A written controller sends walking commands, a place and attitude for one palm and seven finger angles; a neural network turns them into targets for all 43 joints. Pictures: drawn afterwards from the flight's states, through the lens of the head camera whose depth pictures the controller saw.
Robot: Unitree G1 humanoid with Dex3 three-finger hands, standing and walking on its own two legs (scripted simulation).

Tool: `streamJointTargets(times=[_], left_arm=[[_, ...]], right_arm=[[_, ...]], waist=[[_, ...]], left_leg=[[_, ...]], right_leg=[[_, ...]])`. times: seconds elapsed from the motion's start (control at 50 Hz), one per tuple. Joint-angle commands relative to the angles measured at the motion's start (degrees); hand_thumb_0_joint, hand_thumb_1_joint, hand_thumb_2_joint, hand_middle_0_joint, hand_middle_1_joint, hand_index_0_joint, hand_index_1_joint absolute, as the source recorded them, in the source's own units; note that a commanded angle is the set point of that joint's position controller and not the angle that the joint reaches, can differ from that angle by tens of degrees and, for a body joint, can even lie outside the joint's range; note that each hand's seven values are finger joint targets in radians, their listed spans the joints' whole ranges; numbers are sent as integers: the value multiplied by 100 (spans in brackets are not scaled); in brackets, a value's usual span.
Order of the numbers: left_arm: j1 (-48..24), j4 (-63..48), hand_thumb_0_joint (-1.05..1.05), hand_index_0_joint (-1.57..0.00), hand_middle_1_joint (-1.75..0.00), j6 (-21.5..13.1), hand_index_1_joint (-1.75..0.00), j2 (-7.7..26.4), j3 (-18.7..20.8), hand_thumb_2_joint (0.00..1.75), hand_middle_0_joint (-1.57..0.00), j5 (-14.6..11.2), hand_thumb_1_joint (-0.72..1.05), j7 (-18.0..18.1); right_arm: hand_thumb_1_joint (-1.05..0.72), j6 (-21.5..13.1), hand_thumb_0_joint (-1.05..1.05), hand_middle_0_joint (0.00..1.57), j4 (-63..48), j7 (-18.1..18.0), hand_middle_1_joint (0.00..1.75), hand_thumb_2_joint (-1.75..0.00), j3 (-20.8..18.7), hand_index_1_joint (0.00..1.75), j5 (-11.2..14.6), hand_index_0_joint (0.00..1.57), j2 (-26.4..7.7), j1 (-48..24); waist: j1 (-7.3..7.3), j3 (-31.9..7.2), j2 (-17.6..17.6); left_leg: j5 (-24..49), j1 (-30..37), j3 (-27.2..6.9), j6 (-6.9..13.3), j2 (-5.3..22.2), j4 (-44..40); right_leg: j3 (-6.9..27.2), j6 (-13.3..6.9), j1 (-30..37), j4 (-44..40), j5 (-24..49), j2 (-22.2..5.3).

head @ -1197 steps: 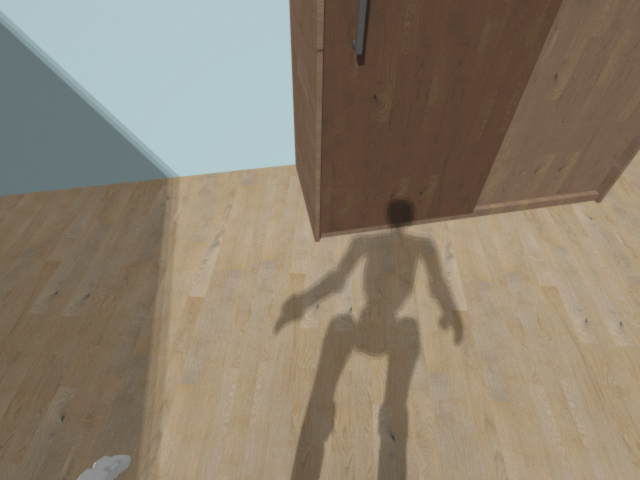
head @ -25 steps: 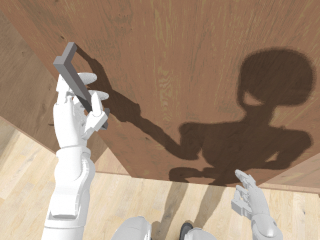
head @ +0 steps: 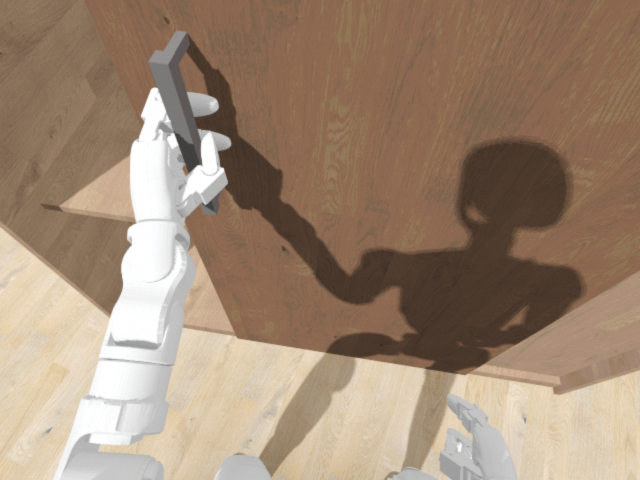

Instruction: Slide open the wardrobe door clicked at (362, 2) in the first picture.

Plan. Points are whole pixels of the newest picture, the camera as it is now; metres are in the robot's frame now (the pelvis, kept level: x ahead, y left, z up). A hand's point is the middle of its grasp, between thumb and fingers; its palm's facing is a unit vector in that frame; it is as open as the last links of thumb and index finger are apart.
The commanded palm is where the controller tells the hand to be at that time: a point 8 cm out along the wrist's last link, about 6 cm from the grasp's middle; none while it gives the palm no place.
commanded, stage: step sideways, sliding the door along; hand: left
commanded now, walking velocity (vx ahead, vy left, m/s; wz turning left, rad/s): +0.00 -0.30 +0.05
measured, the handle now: (197, 138) +0.42 +0.23 +0.14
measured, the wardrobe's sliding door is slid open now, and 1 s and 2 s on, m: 0.38 0.53 0.53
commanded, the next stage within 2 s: stop walking and hold the door there in 1.02 s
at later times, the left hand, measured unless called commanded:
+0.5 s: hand (313, 186) +0.38 +0.09 +0.15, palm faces +0.32 -0.95 +0.00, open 6.0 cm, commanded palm +0.35 +0.07 +0.13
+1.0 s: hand (365, 191) +0.39 +0.04 +0.14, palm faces +0.55 -0.83 -0.05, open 6.7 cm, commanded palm +0.35 +0.00 +0.14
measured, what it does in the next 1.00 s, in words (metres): steps to the right: right foot, then left foot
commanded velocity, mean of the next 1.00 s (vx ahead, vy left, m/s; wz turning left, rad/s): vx -0.17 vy -0.29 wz -0.08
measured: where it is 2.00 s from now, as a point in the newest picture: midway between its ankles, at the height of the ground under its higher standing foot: outside the picture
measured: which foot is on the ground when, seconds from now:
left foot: down 0.00-0.06, up 0.08-0.26, down 0.28-0.72, up 0.74-0.94, down 0.96-1.00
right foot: up 0.00-0.02, down 0.04-0.28, up 0.30-0.68, down 0.70-0.96, up 0.98-1.00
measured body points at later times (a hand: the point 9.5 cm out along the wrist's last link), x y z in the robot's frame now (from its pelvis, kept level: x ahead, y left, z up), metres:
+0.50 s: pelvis +0.02 -0.12 +0.01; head +0.11 -0.07 +0.44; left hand +0.35 +0.14 +0.15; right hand +0.24 -0.30 -0.09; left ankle +0.00 +0.03 -0.74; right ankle +0.06 -0.32 -0.64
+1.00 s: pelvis +0.05 -0.24 -0.01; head +0.14 -0.21 +0.43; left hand +0.35 +0.08 +0.14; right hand +0.27 -0.47 -0.11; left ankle +0.02 -0.15 -0.74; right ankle +0.09 -0.36 -0.72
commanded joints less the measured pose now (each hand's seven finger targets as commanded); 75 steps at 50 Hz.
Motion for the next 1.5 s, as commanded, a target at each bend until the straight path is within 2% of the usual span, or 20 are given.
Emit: streamJointTargets(times=[0.0,0.06,0.1,0.2,0.26,0.3,0.42,0.6,0.66,0.7,0.76,0.9,0.94,1.1,1.12,1.18,1.24,1.36,1.42,1.48], left_arm=[[-2617,-1745,0,-45,-140,-733,-140,-341,-1431,90,-45,193,90,-568],[-2446,-1562,0,-45,-140,-721,-140,504,-928,90,-45,313,90,-377],[-2479,-1846,0,-45,-140,-800,-140,284,-939,90,-45,134,90,-384],[-2689,-2060,0,-45,-140,-1013,-140,-314,-1318,90,-45,173,90,-391],[-2678,-2249,0,-45,-140,-1057,-140,-783,-1780,90,-45,73,90,-569],[-3155,-2369,0,-45,-140,-1015,-140,-723,-1729,90,-45,220,90,-678],[-2792,-2112,0,-45,-140,-686,-140,-700,-1704,90,-45,252,90,-789],[-2175,-2046,0,-45,-140,-849,-140,-347,-1339,90,-45,194,90,-684],[-1834,-2174,0,-45,-140,-934,-140,65,-1007,90,-45,261,90,-615],[-1505,-2242,0,-45,-140,-915,-140,834,-524,90,-45,333,90,-519],[-1148,-2882,0,-45,-140,-1030,-140,611,-422,90,-45,162,90,-392],[-1308,-3179,0,-45,-140,-1441,-140,602,-326,90,-45,183,90,-278],[-1321,-3419,0,-45,-140,-1355,-140,389,-570,90,-45,131,90,-403],[-1473,-2814,0,-45,-140,-886,-140,246,-557,90,-45,359,90,-534],[-250,-649,0,-45,-140,-811,-140,3359,2698,90,-45,451,90,-267],[-711,-1684,0,-45,-140,-769,-140,1752,1042,90,-45,328,90,-521],[-80,-974,0,-45,-140,-699,-140,2300,1540,90,-45,319,90,-455],[425,164,0,-45,-140,-709,-140,3421,2487,90,-45,363,90,-347],[655,1326,0,-45,-140,-641,-140,4273,3304,90,-45,392,90,-251],[547,1622,0,-45,-140,-753,-140,4221,3599,90,-45,222,90,-149]], right_arm=[[-90,-326,0,20,-760,-29,30,-90,-335,30,135,20,-1029,-535],[-90,-307,0,20,-749,-171,30,-90,-204,30,123,20,-711,-899],[-90,-265,0,20,-624,-303,30,-90,-363,30,77,20,-957,-785],[-90,-46,0,20,-611,-375,30,-90,-287,30,16,20,-890,-813],[-90,-70,0,20,-847,-211,30,-90,-516,30,13,20,-1317,-628],[-90,-157,0,20,-873,-10,30,-90,-494,30,5,20,-1278,-834],[-90,-270,0,20,-855,120,30,-90,-598,30,8,20,-1353,-586],[-90,-655,0,20,-1040,75,30,-90,-487,30,69,20,-1133,-437],[-90,-702,0,20,-1046,76,30,-90,-401,30,214,20,-964,-539],[-90,-680,0,20,-1138,-73,30,-90,-269,30,175,20,-665,-913],[-90,-639,0,20,-857,-198,30,-90,-260,30,94,20,-746,-783],[-90,-242,0,20,-735,-292,30,-90,-376,30,53,20,-979,-726],[-90,-265,0,20,-978,-175,30,-90,-600,30,69,20,-1445,-706],[-90,-558,0,20,-941,239,30,-90,-627,30,-6,20,-1403,-338],[-90,-329,0,20,-419,69,30,-90,-778,30,-70,20,-1650,34],[-90,-337,0,20,-867,51,30,-90,-564,30,-28,20,-1305,-205],[-90,-503,0,20,-765,-13,30,-90,-550,30,-21,20,-1373,-37],[-90,-551,0,20,-702,-112,30,-90,-398,30,75,20,-1476,-62],[-90,-436,0,20,-755,-296,30,-90,-335,30,69,20,-1320,-379],[-90,-394,0,20,-484,-269,30,-90,-363,30,172,20,-1520,-294]], waist=[[-805,-2701,1299],[-575,-2841,-1487],[-536,-2772,-2566],[-828,-2776,-1358],[-815,-3491,931],[-884,-3031,196],[-878,-2580,1229],[-937,-2509,2000],[-762,-2660,883],[-572,-2729,-1613],[-574,-2991,-2304],[-887,-3375,-856],[-715,-3459,1520],[-790,-2472,1482],[-675,-2545,1586],[-784,-2352,2236],[-836,-2172,2526],[-632,-2290,1265],[-559,-2517,-1337],[-629,-2649,-1889]], left_leg=[[2539,1338,0,1061,-71,966],[-2754,-1675,-6,1079,-1465,3597],[-2655,-2032,-265,728,-1359,4215],[-48,-113,584,629,-1308,-118],[6776,3500,-2550,2041,1805,56],[4963,2697,-1678,2080,1691,-86],[4343,2137,74,1383,663,-164],[5075,2434,384,1113,557,308],[3006,1614,398,1271,-71,1438],[-2782,-766,322,1152,-1329,3306],[-2810,-1457,-579,625,-1328,4146],[1049,1004,35,564,-957,-54],[7320,3305,-2204,1777,1786,-125],[5651,2618,65,1198,648,-155],[5652,2654,276,1157,617,-270],[5541,2628,581,1119,323,-202],[5327,2547,855,1068,236,-274],[3227,1465,946,908,-84,1086],[-2572,-1452,-198,760,-1396,3916],[-1737,-1636,-660,692,-1360,4476]], right_leg=[[-355,-98,1178,-2184,1422,205],[1335,-1067,2768,-1633,6187,-1821],[1423,-1207,3191,-1298,6633,-1674],[216,-938,2450,-307,5473,-898],[574,-214,-1370,2214,-1588,-53],[874,-209,-1574,2937,-1086,-138],[171,-7,-1424,2160,46,-110],[-380,-4,-152,-599,217,356],[-231,-39,1231,-2085,2715,166],[1508,-760,2183,-1620,7708,-1621],[1636,-1138,2731,-1211,7482,-1735],[767,-850,1827,-453,5732,-981],[474,-72,-1164,1046,-1122,-52],[4,-6,-1355,2055,-159,256],[-118,95,-1486,2142,-46,367],[-468,107,-1339,1207,-77,468],[-698,44,-1019,474,106,599],[-541,-87,946,-2144,2042,383],[1857,-981,2259,-1720,6590,-1859],[1517,-1032,2372,-1649,5154,-1554]])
